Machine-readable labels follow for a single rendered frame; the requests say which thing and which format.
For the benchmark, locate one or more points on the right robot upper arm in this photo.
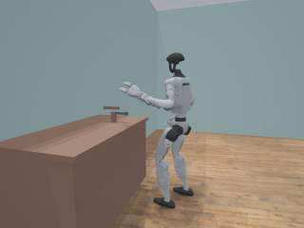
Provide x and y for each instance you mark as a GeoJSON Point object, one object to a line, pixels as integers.
{"type": "Point", "coordinates": [191, 96]}

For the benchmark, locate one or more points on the counter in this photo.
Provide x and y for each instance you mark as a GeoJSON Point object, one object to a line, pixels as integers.
{"type": "Point", "coordinates": [80, 174]}

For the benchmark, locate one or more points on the humanoid robot head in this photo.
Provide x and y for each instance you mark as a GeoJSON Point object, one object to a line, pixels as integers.
{"type": "Point", "coordinates": [174, 59]}

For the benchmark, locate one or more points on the left robot upper arm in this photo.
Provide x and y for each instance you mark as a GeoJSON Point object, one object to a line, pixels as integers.
{"type": "Point", "coordinates": [170, 85]}

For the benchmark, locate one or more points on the left robot shin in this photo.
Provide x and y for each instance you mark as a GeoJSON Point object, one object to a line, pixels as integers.
{"type": "Point", "coordinates": [163, 180]}

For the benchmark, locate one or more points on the left robot hand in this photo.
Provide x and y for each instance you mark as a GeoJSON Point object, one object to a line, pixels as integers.
{"type": "Point", "coordinates": [133, 91]}

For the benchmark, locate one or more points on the tap lever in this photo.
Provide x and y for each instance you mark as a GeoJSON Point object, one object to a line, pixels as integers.
{"type": "Point", "coordinates": [122, 113]}

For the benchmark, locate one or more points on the robot left forearm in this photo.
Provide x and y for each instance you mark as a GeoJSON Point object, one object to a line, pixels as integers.
{"type": "Point", "coordinates": [158, 103]}

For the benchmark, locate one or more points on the right robot hand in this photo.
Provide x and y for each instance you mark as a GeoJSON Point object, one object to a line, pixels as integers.
{"type": "Point", "coordinates": [169, 122]}

